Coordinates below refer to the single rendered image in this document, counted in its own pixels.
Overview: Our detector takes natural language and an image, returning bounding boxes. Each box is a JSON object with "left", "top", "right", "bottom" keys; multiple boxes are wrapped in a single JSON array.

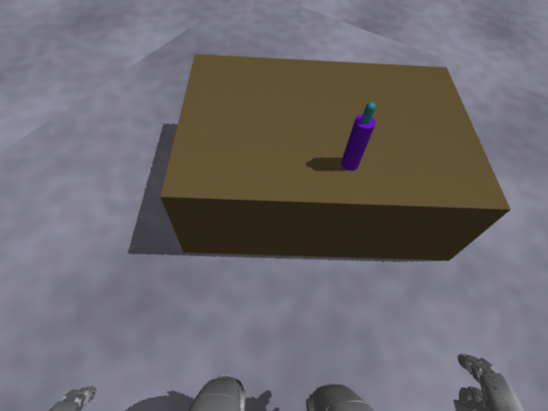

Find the left robot hand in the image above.
[{"left": 50, "top": 386, "right": 96, "bottom": 411}]

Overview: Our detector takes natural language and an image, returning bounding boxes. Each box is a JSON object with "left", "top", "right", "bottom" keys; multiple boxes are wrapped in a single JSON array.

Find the bottle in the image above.
[{"left": 341, "top": 102, "right": 376, "bottom": 171}]

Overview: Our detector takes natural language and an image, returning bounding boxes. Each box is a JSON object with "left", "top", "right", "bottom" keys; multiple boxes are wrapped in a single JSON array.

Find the right robot hand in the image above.
[{"left": 454, "top": 354, "right": 524, "bottom": 411}]

